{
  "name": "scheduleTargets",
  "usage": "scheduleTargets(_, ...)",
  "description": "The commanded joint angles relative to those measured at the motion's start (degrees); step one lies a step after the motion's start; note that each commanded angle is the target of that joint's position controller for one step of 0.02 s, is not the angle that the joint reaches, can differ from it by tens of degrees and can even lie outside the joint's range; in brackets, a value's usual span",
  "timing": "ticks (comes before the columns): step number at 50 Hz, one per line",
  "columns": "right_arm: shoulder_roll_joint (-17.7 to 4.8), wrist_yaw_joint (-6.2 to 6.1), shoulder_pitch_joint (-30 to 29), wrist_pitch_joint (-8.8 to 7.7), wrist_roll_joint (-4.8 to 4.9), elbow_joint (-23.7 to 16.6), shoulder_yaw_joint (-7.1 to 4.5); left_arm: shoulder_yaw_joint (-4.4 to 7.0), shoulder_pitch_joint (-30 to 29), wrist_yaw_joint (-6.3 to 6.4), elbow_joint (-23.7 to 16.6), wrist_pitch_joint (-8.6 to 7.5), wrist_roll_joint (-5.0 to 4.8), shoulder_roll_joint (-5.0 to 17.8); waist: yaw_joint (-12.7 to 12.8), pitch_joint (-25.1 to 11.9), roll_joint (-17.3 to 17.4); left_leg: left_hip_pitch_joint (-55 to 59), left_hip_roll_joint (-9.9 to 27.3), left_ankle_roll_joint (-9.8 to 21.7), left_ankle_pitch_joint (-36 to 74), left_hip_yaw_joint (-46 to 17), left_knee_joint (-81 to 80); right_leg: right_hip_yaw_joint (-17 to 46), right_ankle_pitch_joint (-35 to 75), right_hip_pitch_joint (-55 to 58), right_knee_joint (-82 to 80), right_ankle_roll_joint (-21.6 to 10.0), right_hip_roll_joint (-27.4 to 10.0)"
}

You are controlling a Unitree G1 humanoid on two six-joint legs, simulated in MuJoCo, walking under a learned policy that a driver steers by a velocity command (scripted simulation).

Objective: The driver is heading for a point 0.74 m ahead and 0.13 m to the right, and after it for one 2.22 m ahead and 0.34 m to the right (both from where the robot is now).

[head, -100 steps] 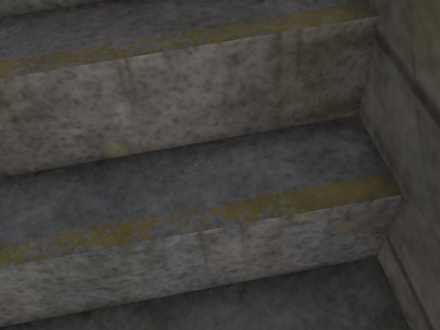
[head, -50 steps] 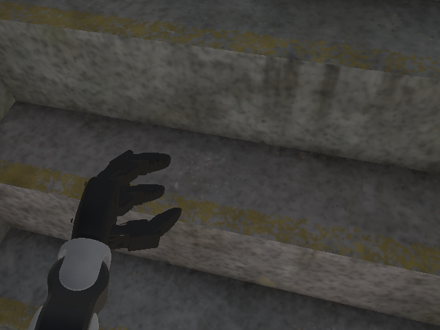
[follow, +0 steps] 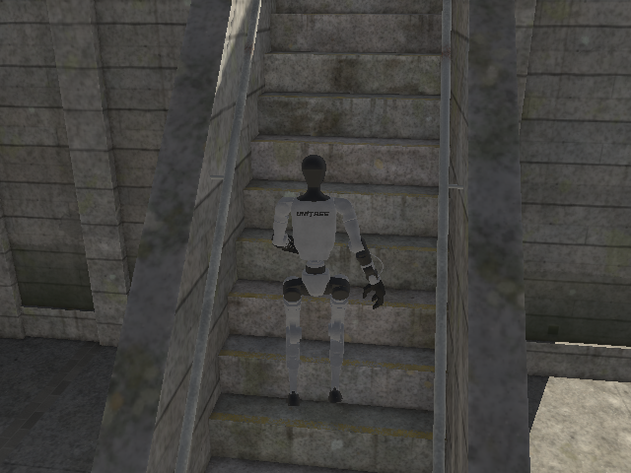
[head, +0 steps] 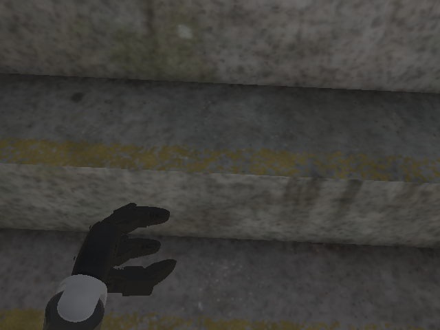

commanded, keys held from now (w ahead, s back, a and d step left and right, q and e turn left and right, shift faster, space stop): w+e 0.58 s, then w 0.42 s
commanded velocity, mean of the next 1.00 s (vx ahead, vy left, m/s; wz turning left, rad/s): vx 0.50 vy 0.00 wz -0.46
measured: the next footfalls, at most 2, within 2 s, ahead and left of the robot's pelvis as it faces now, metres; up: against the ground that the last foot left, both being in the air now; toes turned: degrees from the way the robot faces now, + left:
right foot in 0.04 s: -0.09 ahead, -0.13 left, +0.02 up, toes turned -13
left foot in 0.20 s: +0.17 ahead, +0.13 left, +0.26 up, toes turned -6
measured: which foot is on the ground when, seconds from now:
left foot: up 0.00-0.18, down 0.20-0.68, up 0.70-1.00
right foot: up 0.00-0.02, down 0.04-0.20, up 0.22-0.68, down 0.70-1.00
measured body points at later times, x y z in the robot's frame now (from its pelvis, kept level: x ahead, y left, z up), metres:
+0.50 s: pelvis -0.01 +0.04 +0.10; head -0.06 +0.07 +0.54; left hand +0.22 +0.23 +0.02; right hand +0.02 -0.24 -0.01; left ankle +0.12 +0.14 -0.55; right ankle -0.07 -0.04 -0.41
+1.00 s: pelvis -0.07 +0.03 -0.05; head -0.10 -0.03 +0.40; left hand -0.07 +0.24 -0.18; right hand +0.11 -0.16 -0.15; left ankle +0.01 +0.17 -0.40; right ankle -0.09 -0.03 -0.80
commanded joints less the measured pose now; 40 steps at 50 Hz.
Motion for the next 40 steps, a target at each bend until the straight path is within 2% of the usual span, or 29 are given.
scheduleTargets(1, 4.2, 1.29, -16.7, -4.40, 2.99, -17.2, 1.98, 1.00, 14.0, 1.29, 8.4, 0.78, 0.06, 4.0, 10.2, 4.8, -24.3, -51.1, -7.9, -4.9, -41.0, -1.4, 79.8, 10.7, 32.2, 29.2, -40.6, -6.5, -13.7)
scheduleTargets(2, 8.2, 1.31, -20.4, -5.11, 4.25, -20.4, 3.76, 0.65, 14.4, 0.73, 14.6, -0.31, -0.22, 1.7, 6.7, 14.7, -25.3, -65.4, -11.6, -3.1, -54.3, -4.2, 93.8, 5.1, 39.9, 30.8, -46.4, -2.8, -15.6)
scheduleTargets(3, 11.5, 2.39, -24.2, -6.75, 4.02, -25.1, 6.80, 1.87, 18.4, 0.99, 19.9, -1.09, -0.74, 2.4, 4.4, 16.2, -18.0, -73.4, -10.9, 0.7, -62.6, -3.8, 95.8, 0.7, 55.5, 32.6, -45.1, 1.0, -15.8)
scheduleTargets(4, 9.6, 3.89, -22.9, -7.82, 4.19, -28.6, 7.88, 4.65, 19.5, 2.80, 20.5, -1.58, 0.56, 8.1, 3.0, 10.2, -10.9, -83.1, -7.0, 0.8, -64.9, -6.2, 90.0, 1.8, 70.3, 43.6, -30.5, 2.6, -19.7)
scheduleTargets(5, 6.8, 5.37, -9.8, -7.15, 4.56, -28.9, 7.92, 6.46, 4.9, 4.80, 16.2, -0.46, -0.14, 14.5, -8.0, 3.7, -7.9, -73.4, 0.7, -0.1, -57.3, -7.0, 74.8, -2.2, 60.0, 37.8, -33.5, 3.3, -20.1)
scheduleTargets(6, 2.9, 5.87, -7.5, -7.20, 1.48, -26.8, 7.88, 7.09, 3.6, 4.70, 13.3, 0.91, -2.08, 14.8, -5.2, -7.9, 1.9, -58.1, 2.3, -1.3, -47.3, 0.8, 59.2, -1.5, 59.7, 34.9, -32.3, 2.6, -13.8)
scheduleTargets(7, 1.9, 6.18, 3.9, -6.20, -2.07, -23.1, 7.54, 9.11, -5.8, 4.35, 8.3, 1.79, -3.35, 20.7, -10.7, -20.3, 4.4, -26.6, 2.0, -1.7, -27.2, 2.9, 44.3, -3.2, 59.3, 18.8, -38.4, 0.9, -11.5)
scheduleTargets(8, -2.0, 5.65, 9.8, -4.19, -5.76, -19.8, 5.56, 10.26, 2.3, 3.25, 7.9, 1.37, -5.92, 24.2, -10.8, -33.4, 3.8, 3.4, -8.6, -3.0, -24.2, 10.4, 36.9, 4.3, 86.5, 16.6, -35.3, -4.2, -10.9)
scheduleTargets(9, -4.9, 4.17, 14.0, -2.22, -4.98, -17.5, 3.64, 10.90, 3.7, 1.45, 8.6, 0.20, -7.94, 23.5, -12.6, -35.2, -3.4, 8.4, -5.1, -0.3, -25.7, 1.9, 27.0, 6.9, 96.3, 21.3, -26.8, -4.6, -14.2)
scheduleTargets(10, -7.8, 3.21, 18.4, -1.28, -6.07, -13.6, 1.08, 9.70, 0.9, 1.25, 10.7, -0.17, -6.39, 19.1, -14.3, -31.8, -3.1, 4.5, -9.6, -0.9, -26.7, 0.7, 14.6, 5.5, 102.4, 30.8, -15.2, -4.5, -15.9)
scheduleTargets(11, -11.9, 2.27, 14.1, -0.95, -7.01, -8.6, -0.20, 7.71, 12.9, 0.81, 11.6, 0.43, -5.59, 3.9, -1.8, -26.5, 28.8, 15.8, 2.5, 7.6, -17.5, -30.3, -4.2, 9.3, 33.5, 6.3, 2.2, -0.6, -4.5)
scheduleTargets(12, -13.9, 0.65, 12.2, 0.10, -8.46, -10.8, -1.36, 7.65, 14.5, -0.77, 14.5, 0.12, -5.19, 6.3, -3.0, -35.6, 34.0, 15.8, 7.3, 14.4, -38.1, -56.1, -22.0, 20.1, 4.9, 2.2, 32.5, 3.3, 6.2)
scheduleTargets(13, -9.3, -0.60, 3.9, 0.07, -5.08, -12.5, -1.69, 8.18, 12.9, -1.90, 11.4, -0.38, -6.30, 7.0, 0.6, -32.7, 21.4, 13.0, 10.5, 10.8, -59.1, -54.1, -16.5, 20.1, 0.6, -8.0, 46.9, 6.4, 5.6)
scheduleTargets(14, -5.7, -1.30, 0.4, 0.80, -2.92, -11.6, -1.83, 7.72, 6.0, -2.18, 7.8, 0.07, -5.98, 5.4, 1.8, -21.4, 11.8, 3.5, 9.4, 7.9, -67.6, -44.3, -13.9, 12.8, -2.8, -13.3, 49.7, 7.5, 3.6)
scheduleTargets(15, -1.4, -1.64, -3.3, 1.33, -2.93, -10.1, -1.15, 6.38, 3.2, -1.75, 5.0, 0.97, -5.20, 3.0, 3.5, -10.9, 7.4, -6.8, 9.3, 6.7, -65.8, -35.6, -6.8, 10.9, -1.6, -17.7, 52.4, 8.3, 1.5)
scheduleTargets(17, 5.0, -2.27, -10.9, 0.60, -3.47, -10.4, 0.49, 6.57, 9.0, -0.92, 5.1, 2.78, -4.40, 4.9, 7.6, -0.8, 4.1, -23.6, 8.3, 4.3, -60.6, -23.1, -2.0, 8.1, -2.8, -15.2, 55.4, 8.3, 0.2)
scheduleTargets(21, 3.3, -3.02, -13.8, 0.23, -5.20, -12.2, 0.90, 6.62, 19.8, 1.62, 5.0, 4.00, -3.81, 4.1, 12.3, 1.4, 5.3, -29.1, 12.8, 5.6, -56.1, -13.2, -3.4, 2.1, 3.8, -14.0, 57.9, 7.0, 1.9)
scheduleTargets(25, -0.4, -3.21, -21.6, 1.09, -6.38, -18.0, 0.71, 7.46, 29.0, 4.54, 6.0, 4.87, -5.38, 5.0, 15.2, -1.8, 8.0, -32.5, 16.0, 3.8, -54.9, -7.1, -3.1, -0.2, 3.6, -7.6, 48.0, 8.8, -1.7)
scheduleTargets(28, 0.6, -2.05, -34.2, 0.62, -4.43, -22.0, 1.34, 7.65, 37.4, 5.77, 8.1, 6.61, -4.56, 5.0, 18.4, -1.1, 3.5, -37.0, 16.1, 1.3, -49.2, -1.8, 5.2, -2.1, 6.2, 1.4, 28.1, 6.8, -5.1)
scheduleTargets(30, 3.8, -0.92, -38.8, 0.04, -2.59, -24.6, 2.36, 6.40, 42.9, 6.53, 11.4, 7.20, -2.60, 1.4, 17.8, 1.6, -0.5, -38.6, 17.4, 0.4, -47.3, 1.9, 13.2, -5.2, 12.6, 5.7, 7.3, 3.2, -6.8)
scheduleTargets(32, 10.5, -0.28, -37.3, 0.17, 1.99, -25.3, 4.39, 4.95, 44.2, 5.50, 16.4, 6.64, -0.18, -1.8, 13.5, 2.4, -5.2, -35.1, 17.4, 0.5, -42.9, 6.1, 24.3, -12.5, 21.9, 8.3, -18.7, 0.1, -7.0)
scheduleTargets(33, 13.9, 0.29, -35.7, -0.23, 4.39, -26.2, 5.74, 4.06, 41.8, 4.65, 18.2, 5.50, -1.18, -3.4, 10.3, 1.8, -5.4, -30.5, 17.6, 1.2, -37.1, 7.7, 30.2, -13.8, 27.8, 7.2, -28.8, 0.0, -8.3)
scheduleTargets(34, 16.9, 0.64, -32.0, -0.02, 5.42, -25.8, 6.41, 3.13, 37.1, 3.29, 19.1, 3.68, -3.56, -4.4, 5.9, 1.7, -6.9, -25.2, 13.7, 0.5, -30.6, 10.7, 45.7, -8.8, 25.7, 1.7, -41.0, 0.1, -10.7)
scheduleTargets(35, 17.2, 1.65, -30.2, 0.37, 3.44, -24.7, 5.30, 3.27, 37.4, 1.71, 20.0, 1.72, -1.79, -3.1, 4.3, -2.2, -9.1, -31.3, 12.7, 0.8, -35.8, 9.2, 72.3, -3.9, 17.5, 5.9, -33.2, 4.0, -9.7)
scheduleTargets(36, 21.0, 2.84, -29.1, -0.31, 1.20, -26.8, 5.23, 4.39, 36.7, 0.95, 19.5, -1.13, 1.76, 4.6, 0.5, -3.5, -15.6, -45.3, 11.5, -3.3, -35.2, 3.1, 96.8, 14.5, 40.4, 5.7, -19.3, 8.3, -13.6)
scheduleTargets(37, 19.5, 3.32, -26.2, -0.56, 1.39, -26.3, 5.43, 6.80, 37.9, 0.50, 17.7, -1.65, 0.60, 12.2, 0.3, -7.0, -12.5, -58.0, 8.3, -6.1, -25.9, 3.8, 109.4, 23.9, 42.3, 15.4, -20.6, 5.9, -18.2)
scheduleTargets(38, 23.4, 3.77, -38.6, -1.56, 1.17, -29.1, 7.27, 6.90, 44.0, 1.12, 20.2, -1.08, 0.36, 12.8, 6.0, -5.1, -10.2, -68.0, 6.8, -8.0, -25.1, 1.6, 116.0, 30.1, 36.3, 18.0, -25.2, 3.8, -21.5)
scheduleTargets(39, 21.1, 3.90, -44.6, -1.10, 1.36, -30.3, 8.61, 8.56, 44.2, 2.39, 17.4, -1.61, 1.22, 18.2, 11.0, -3.5, -0.6, -77.5, 8.9, -5.8, -7.9, -5.0, 101.5, 50.6, -21.7, 18.0, -35.7, -1.4, -29.1)
scheduleTargets(40, 20.7, 3.19, -62.9, -0.24, 0.35, -31.7, 8.74, 6.20, 46.3, 4.14, 20.0, -2.72, 2.45, 7.1, 19.3, 6.1, 6.9, -77.8, 9.3, -6.9, -3.9, -5.4, 98.1, 58.2, -39.4, 6.0, -45.2, -0.4, -27.7)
